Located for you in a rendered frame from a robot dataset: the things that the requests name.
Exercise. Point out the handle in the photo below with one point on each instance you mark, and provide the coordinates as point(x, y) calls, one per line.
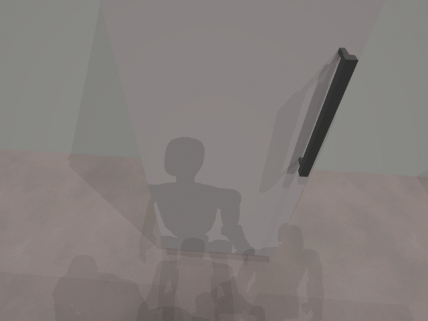
point(336, 91)

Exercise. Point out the fridge door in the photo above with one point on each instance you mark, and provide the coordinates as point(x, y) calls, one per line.
point(223, 96)

